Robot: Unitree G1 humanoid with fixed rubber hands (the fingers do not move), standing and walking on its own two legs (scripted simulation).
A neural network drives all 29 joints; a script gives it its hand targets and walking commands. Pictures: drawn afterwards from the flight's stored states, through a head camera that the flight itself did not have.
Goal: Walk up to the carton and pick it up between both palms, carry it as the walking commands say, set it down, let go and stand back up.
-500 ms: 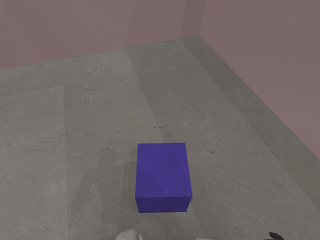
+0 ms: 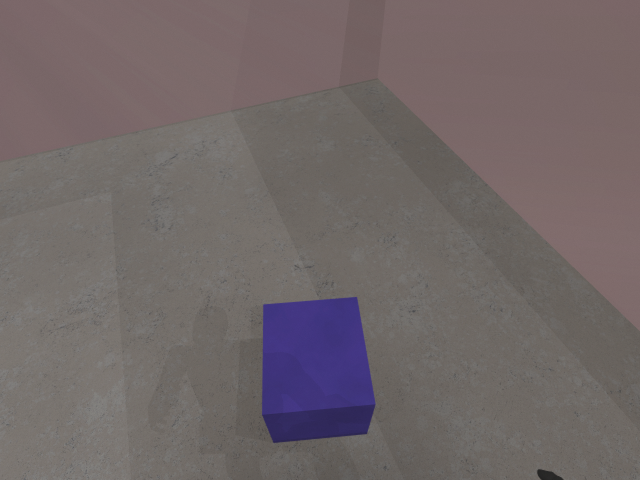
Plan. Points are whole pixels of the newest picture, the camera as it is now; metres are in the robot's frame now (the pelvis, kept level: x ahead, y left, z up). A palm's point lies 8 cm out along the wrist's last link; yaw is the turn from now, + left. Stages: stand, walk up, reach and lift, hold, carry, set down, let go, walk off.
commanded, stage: walk up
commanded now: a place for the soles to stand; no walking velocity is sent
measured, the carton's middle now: (315, 369) +0.51 +0.03 -0.62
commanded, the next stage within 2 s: none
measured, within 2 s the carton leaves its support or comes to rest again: neither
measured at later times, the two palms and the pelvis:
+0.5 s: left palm out of the picture +0.09 +0.34 -0.12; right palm out of the picture +0.10 -0.29 -0.12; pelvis +0.02 +0.03 -0.01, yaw +1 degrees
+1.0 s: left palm (90, 463) +0.19 +0.33 -0.13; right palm out of the picture +0.10 -0.25 -0.14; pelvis +0.05 +0.05 -0.02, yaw -1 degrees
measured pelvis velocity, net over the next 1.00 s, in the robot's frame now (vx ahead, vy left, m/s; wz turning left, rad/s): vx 0.05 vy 0.05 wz -0.02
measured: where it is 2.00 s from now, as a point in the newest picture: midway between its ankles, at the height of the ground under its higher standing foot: outside the picture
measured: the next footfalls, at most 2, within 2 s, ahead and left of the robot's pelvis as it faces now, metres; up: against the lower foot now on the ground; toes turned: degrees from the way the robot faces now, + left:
right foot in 0.78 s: +0.14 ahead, -0.12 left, +0.00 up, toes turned +8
